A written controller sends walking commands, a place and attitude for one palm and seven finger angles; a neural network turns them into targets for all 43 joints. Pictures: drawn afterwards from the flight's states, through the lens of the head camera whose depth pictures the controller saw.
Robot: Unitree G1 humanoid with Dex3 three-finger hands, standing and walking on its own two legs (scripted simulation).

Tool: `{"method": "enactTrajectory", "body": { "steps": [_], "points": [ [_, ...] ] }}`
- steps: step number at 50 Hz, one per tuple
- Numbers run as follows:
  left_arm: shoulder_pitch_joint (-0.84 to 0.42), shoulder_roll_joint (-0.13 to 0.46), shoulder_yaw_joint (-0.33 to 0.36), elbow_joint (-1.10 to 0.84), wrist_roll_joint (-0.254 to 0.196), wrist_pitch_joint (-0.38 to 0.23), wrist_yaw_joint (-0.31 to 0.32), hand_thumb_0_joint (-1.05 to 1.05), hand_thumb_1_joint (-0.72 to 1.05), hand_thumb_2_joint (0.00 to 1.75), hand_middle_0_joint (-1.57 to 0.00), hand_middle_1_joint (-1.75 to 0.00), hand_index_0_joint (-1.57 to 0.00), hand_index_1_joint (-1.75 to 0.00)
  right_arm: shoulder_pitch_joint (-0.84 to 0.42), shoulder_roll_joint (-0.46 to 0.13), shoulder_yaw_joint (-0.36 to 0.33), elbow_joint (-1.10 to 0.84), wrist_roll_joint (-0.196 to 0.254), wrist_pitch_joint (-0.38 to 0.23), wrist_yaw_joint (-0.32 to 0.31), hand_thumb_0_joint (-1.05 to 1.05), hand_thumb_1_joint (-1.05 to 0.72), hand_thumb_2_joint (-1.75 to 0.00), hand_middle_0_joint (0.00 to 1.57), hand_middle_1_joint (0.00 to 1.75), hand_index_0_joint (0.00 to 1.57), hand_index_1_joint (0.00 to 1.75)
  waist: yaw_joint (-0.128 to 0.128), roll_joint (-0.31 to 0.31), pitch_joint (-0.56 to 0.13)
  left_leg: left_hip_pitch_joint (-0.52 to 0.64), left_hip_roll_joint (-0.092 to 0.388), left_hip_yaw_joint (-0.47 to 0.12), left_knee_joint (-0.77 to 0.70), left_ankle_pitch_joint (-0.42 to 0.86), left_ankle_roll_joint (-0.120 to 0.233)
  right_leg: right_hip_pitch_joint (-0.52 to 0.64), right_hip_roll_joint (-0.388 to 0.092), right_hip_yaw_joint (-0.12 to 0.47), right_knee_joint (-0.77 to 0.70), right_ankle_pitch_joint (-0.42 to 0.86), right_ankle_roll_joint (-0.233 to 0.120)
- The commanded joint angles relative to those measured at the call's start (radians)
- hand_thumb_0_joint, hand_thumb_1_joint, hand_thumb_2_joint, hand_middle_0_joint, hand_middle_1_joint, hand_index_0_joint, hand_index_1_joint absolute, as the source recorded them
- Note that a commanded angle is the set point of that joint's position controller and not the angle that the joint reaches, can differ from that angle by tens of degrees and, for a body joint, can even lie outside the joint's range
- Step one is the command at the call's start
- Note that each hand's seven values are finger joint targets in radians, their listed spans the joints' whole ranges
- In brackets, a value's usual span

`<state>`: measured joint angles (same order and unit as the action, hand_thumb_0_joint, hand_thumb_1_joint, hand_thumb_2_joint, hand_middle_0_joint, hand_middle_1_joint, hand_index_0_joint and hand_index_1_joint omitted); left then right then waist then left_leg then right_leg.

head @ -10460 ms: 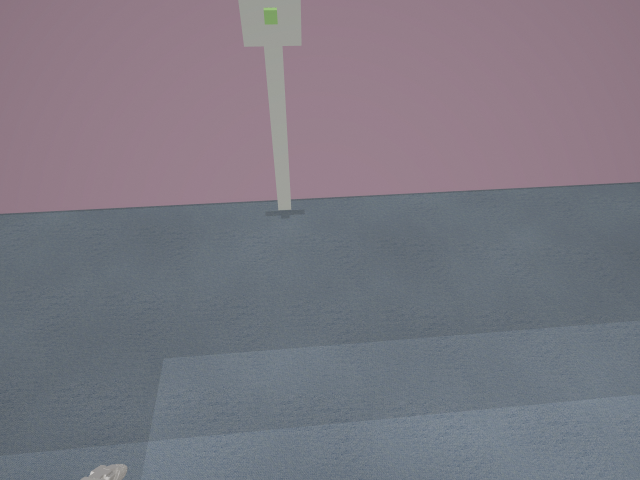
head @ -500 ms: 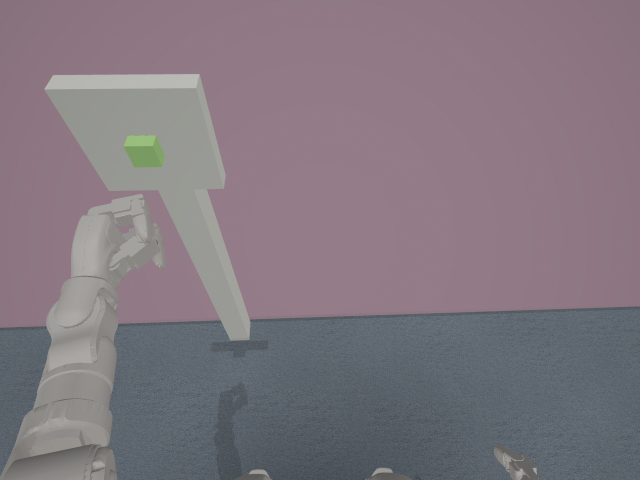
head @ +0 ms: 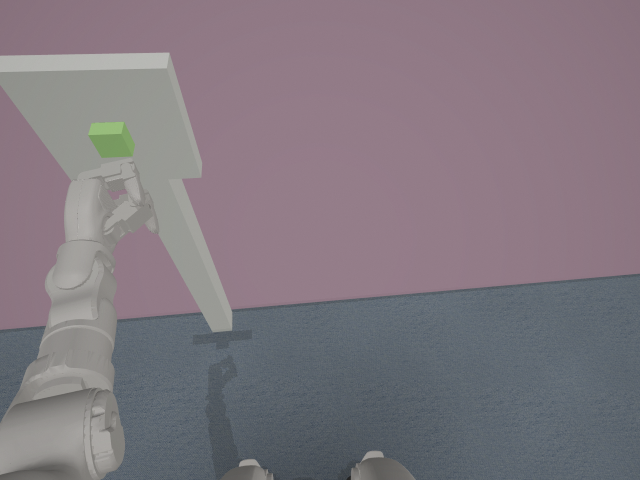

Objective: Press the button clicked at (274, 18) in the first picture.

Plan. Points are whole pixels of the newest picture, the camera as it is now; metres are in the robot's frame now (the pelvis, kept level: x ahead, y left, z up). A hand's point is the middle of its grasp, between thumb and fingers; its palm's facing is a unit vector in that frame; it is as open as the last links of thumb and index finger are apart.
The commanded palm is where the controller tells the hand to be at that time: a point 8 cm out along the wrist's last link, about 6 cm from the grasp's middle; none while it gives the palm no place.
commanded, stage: aim a knuckle at the button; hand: left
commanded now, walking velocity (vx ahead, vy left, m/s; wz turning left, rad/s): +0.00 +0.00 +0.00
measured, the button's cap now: (113, 138) +0.52 +0.25 +0.10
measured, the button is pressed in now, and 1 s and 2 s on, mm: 0 0 9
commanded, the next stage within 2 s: press the button with the knuckle in 0.48 s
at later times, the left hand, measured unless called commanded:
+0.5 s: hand (129, 216) +0.42 +0.23 +0.07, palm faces +0.10 -1.00 +0.00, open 3.1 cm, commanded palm +0.40 +0.27 +0.07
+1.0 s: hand (145, 192) +0.45 +0.21 +0.07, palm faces +0.10 -1.00 -0.01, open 3.1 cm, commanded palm +0.43 +0.26 +0.07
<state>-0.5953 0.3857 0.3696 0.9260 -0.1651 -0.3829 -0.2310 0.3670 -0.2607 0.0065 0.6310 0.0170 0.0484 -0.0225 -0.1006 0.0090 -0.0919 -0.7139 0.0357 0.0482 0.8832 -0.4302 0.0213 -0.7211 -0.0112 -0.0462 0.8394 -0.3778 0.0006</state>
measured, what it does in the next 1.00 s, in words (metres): stands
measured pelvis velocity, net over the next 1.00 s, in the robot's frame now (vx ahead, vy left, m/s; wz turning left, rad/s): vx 0.00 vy -0.01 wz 0.01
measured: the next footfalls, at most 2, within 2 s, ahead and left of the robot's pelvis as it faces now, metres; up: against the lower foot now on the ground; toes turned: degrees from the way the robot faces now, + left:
none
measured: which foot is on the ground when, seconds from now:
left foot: down 0.00-1.00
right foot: down 0.00-1.00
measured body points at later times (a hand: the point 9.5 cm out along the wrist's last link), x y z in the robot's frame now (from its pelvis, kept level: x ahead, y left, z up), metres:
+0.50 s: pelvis +0.00 +0.00 +0.00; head +0.08 +0.01 +0.44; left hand +0.41 +0.28 +0.07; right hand +0.09 -0.27 -0.11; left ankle +0.00 +0.10 -0.69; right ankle +0.01 -0.12 -0.69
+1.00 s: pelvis +0.00 -0.01 +0.00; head +0.09 +0.01 +0.44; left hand +0.44 +0.26 +0.08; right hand +0.04 -0.27 -0.12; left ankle +0.00 +0.10 -0.69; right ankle +0.01 -0.12 -0.69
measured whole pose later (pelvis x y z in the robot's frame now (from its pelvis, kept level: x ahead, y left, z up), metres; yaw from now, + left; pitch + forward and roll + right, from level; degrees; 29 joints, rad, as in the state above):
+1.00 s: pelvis +0.00 -0.01 +0.00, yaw +1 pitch +16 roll -2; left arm -0.70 0.43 0.38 1.03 -0.14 -0.38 -0.22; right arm 0.35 -0.26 0.02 0.63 0.02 0.06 -0.03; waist -0.12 0.01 -0.09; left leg -0.74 0.04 0.03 0.90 -0.43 0.01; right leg -0.74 -0.01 -0.06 0.85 -0.38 -0.01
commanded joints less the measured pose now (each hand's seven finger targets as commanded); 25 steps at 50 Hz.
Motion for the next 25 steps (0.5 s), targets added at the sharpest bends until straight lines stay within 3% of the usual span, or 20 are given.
{"method": "enactTrajectory", "body": {
  "steps": [1,4,6,7,10,12,14,17,18,22,24,25],
  "points": [
    [-0.363,0.302,0.081,-0.267,-0.008,-0.078,0.026,0.00,0.90,0.90,-1.30,-1.50,-1.30,-1.50,0.056,-0.160,-0.056,-0.111,0.000,-0.028,-0.018,0.00,-0.90,-0.90,0.20,0.30,0.20,0.30,0.030,0.081,-0.409,0.223,-0.016,-0.055,-0.112,0.353,-0.001,0.223,0.032,0.021,-0.073,0.303,-0.021],
    [-0.393,0.276,0.055,-0.245,-0.011,-0.089,0.024,0.00,0.90,0.90,-1.30,-1.50,-1.30,-1.50,0.051,-0.157,-0.051,-0.099,0.002,-0.031,-0.020,0.00,-0.90,-0.90,0.20,0.30,0.20,0.30,0.007,0.082,-0.370,0.231,-0.011,-0.060,-0.112,0.329,-0.001,0.189,0.037,0.019,-0.080,0.278,-0.021],
    [-0.368,0.297,0.078,-0.225,-0.017,-0.088,0.012,0.00,0.90,0.90,-1.30,-1.50,-1.30,-1.50,0.052,-0.161,-0.053,-0.099,0.003,-0.033,-0.024,0.00,-0.90,-0.90,0.20,0.30,0.20,0.30,0.014,0.057,-0.378,0.215,-0.014,-0.056,-0.113,0.325,0.001,0.218,0.036,0.022,-0.084,0.290,-0.021],
    [-0.380,0.294,0.067,-0.246,-0.017,-0.090,0.003,0.00,0.90,0.90,-1.30,-1.50,-1.30,-1.50,0.050,-0.160,-0.052,-0.100,0.004,-0.034,-0.025,0.00,-0.90,-0.90,0.20,0.30,0.20,0.30,0.014,0.096,-0.401,0.231,-0.015,-0.053,-0.109,0.339,0.000,0.226,0.035,0.027,-0.081,0.304,-0.023],
    [-0.328,0.249,0.037,-0.234,-0.031,-0.073,-0.025,0.00,0.90,0.90,-1.30,-1.50,-1.30,-1.50,0.048,-0.157,-0.054,-0.101,0.008,-0.035,-0.024,0.00,-0.90,-0.90,0.20,0.30,0.20,0.30,0.016,0.091,-0.389,0.256,-0.010,-0.058,-0.107,0.389,-0.003,0.207,0.036,0.017,-0.083,0.330,-0.024],
    [-0.313,0.219,0.016,-0.188,-0.041,-0.052,-0.038,0.00,0.90,0.90,-1.30,-1.50,-1.30,-1.50,0.047,-0.157,-0.051,-0.103,0.012,-0.031,-0.024,0.00,-0.90,-0.90,0.20,0.30,0.20,0.30,0.005,0.041,-0.339,0.217,-0.013,-0.055,-0.109,0.352,0.002,0.200,0.036,0.014,-0.092,0.316,-0.023],
    [-0.321,0.239,0.034,-0.171,-0.047,-0.044,-0.042,0.00,0.90,0.90,-1.30,-1.50,-1.30,-1.50,0.043,-0.163,-0.053,-0.106,0.013,-0.030,-0.027,0.00,-0.90,-0.90,0.20,0.30,0.20,0.30,0.009,0.006,-0.319,0.181,-0.016,-0.053,-0.113,0.306,0.004,0.201,0.034,0.015,-0.094,0.293,-0.019],
    [-0.334,0.268,0.052,-0.233,-0.041,-0.059,-0.035,0.00,0.90,0.90,-1.30,-1.50,-1.30,-1.50,0.037,-0.160,-0.052,-0.115,0.009,-0.030,-0.028,0.00,-0.90,-0.90,0.20,0.30,0.20,0.30,0.023,0.071,-0.371,0.202,-0.021,-0.047,-0.103,0.335,0.004,0.225,0.029,0.026,-0.083,0.320,-0.022],
    [-0.333,0.265,0.050,-0.236,-0.039,-0.063,-0.033,0.00,0.90,0.90,-1.30,-1.50,-1.30,-1.50,0.037,-0.157,-0.051,-0.117,0.009,-0.030,-0.027,0.00,-0.90,-0.90,0.20,0.30,0.20,0.30,0.023,0.058,-0.373,0.210,-0.020,-0.054,-0.104,0.343,0.002,0.220,0.030,0.022,-0.081,0.319,-0.022],
    [-0.430,0.238,0.009,-0.257,-0.036,-0.080,-0.030,0.00,0.90,0.90,-1.30,-1.50,-1.30,-1.50,0.028,-0.154,-0.050,-0.104,0.011,-0.032,-0.030,0.00,-0.90,-0.90,0.20,0.30,0.20,0.30,-0.006,0.074,-0.358,0.223,-0.017,-0.060,-0.094,0.318,0.003,0.180,0.031,0.022,-0.080,0.287,-0.021],
    [-0.407,0.244,0.017,-0.242,-0.034,-0.077,-0.027,0.00,0.90,0.90,-1.30,-1.50,-1.30,-1.50,0.026,-0.156,-0.049,-0.104,0.010,-0.034,-0.031,0.00,-0.90,-0.90,0.20,0.30,0.20,0.30,0.005,0.107,-0.384,0.250,-0.018,-0.065,-0.094,0.326,-0.003,0.170,0.031,0.021,-0.078,0.277,-0.023],
    [-0.424,0.243,0.012,-0.232,-0.033,-0.073,-0.026,0.00,0.90,0.90,-1.30,-1.50,-1.30,-1.50,0.026,-0.156,-0.047,-0.098,0.010,-0.035,-0.032,0.00,-0.90,-0.90,0.20,0.30,0.20,0.30,-0.001,0.097,-0.375,0.242,-0.018,-0.068,-0.092,0.327,-0.002,0.168,0.030,0.018,-0.077,0.279,-0.023]
  ]
}}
